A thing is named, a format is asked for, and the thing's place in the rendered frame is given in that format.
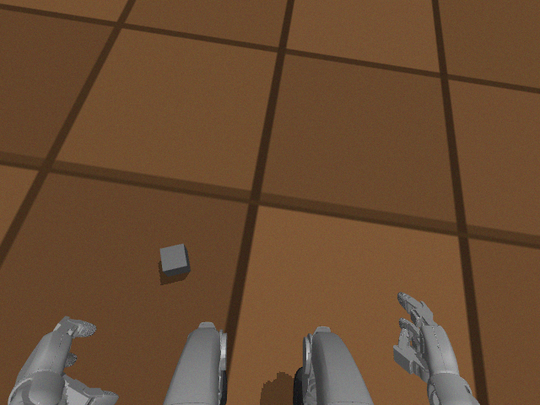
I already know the left robot hand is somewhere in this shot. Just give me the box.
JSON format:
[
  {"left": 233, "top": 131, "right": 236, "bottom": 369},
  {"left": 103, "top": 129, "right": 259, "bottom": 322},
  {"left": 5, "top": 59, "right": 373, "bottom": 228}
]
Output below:
[{"left": 15, "top": 316, "right": 119, "bottom": 405}]

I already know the right robot arm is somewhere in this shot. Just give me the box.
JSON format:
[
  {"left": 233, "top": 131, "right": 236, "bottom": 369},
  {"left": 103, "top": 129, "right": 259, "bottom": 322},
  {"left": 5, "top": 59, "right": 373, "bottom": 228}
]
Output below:
[{"left": 427, "top": 373, "right": 480, "bottom": 405}]

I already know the cube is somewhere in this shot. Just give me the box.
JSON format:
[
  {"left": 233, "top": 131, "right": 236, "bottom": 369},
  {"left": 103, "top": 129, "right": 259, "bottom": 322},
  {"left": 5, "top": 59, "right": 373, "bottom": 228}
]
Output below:
[{"left": 160, "top": 244, "right": 191, "bottom": 277}]

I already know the right robot hand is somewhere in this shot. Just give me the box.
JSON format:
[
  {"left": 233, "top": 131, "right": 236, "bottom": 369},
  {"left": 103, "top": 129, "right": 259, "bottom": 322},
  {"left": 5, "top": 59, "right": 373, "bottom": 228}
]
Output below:
[{"left": 393, "top": 292, "right": 460, "bottom": 383}]

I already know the left robot arm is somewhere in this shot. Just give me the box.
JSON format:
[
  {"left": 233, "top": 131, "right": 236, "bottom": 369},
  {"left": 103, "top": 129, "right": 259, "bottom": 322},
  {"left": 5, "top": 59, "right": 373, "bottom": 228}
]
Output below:
[{"left": 8, "top": 371, "right": 67, "bottom": 405}]

